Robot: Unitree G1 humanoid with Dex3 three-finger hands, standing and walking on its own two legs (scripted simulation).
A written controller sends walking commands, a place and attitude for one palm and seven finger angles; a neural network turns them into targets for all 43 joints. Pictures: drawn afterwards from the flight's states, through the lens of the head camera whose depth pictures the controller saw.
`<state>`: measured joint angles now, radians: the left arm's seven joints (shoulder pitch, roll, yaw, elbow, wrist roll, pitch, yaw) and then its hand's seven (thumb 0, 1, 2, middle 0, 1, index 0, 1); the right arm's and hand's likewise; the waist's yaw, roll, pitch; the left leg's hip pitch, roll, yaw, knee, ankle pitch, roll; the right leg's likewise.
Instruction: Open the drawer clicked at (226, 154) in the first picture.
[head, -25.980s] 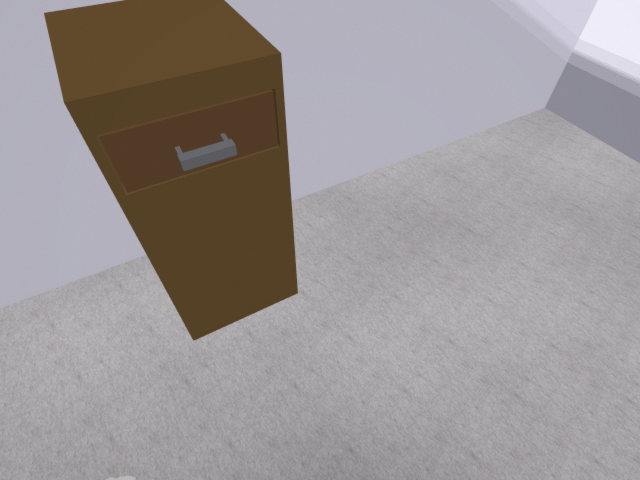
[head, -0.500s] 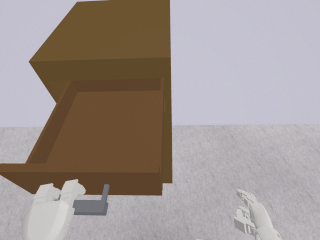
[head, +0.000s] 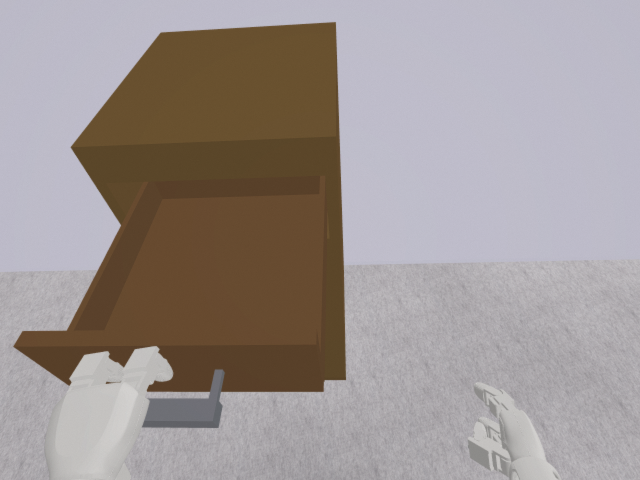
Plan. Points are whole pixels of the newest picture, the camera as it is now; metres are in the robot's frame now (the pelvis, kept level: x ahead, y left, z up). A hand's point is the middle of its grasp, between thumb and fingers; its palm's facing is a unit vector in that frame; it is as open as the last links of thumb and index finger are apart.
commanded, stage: lift the hand off the handle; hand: left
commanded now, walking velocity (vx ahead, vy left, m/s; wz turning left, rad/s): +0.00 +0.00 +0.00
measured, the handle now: (174, 394) +0.21 +0.21 +0.01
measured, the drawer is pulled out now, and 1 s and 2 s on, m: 0.29 0.28 0.28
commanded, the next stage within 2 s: draw the hand back to the body in 0.96 s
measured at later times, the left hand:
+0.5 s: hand (102, 384) +0.18 +0.24 +0.11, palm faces +0.16 -0.09 -0.98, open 13.4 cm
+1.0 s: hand (63, 360) +0.17 +0.25 +0.17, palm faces +0.17 -0.11 -0.98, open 13.9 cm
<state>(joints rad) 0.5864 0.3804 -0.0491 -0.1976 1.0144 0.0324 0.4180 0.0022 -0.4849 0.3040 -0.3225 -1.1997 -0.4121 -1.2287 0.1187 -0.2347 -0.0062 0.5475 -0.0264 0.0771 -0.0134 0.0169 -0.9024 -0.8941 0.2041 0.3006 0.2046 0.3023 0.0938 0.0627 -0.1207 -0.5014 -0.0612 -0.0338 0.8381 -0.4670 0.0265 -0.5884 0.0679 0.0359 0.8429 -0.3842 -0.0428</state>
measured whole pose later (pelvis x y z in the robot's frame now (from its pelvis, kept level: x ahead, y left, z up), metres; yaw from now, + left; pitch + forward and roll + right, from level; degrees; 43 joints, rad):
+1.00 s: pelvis +0.01 +0.01 +0.04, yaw +0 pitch -2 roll -1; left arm 0.56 0.48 0.02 -0.60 0.86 0.21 0.10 0.00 -0.49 0.30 -0.32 -1.20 -0.31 -1.20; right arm 0.09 -0.27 0.04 0.52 0.04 0.14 0.02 0.02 -0.90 -0.89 0.20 0.30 0.20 0.30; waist 0.13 0.12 -0.04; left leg -0.14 -0.05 -0.04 0.51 -0.33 0.04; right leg -0.22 0.06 0.05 0.49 -0.24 -0.03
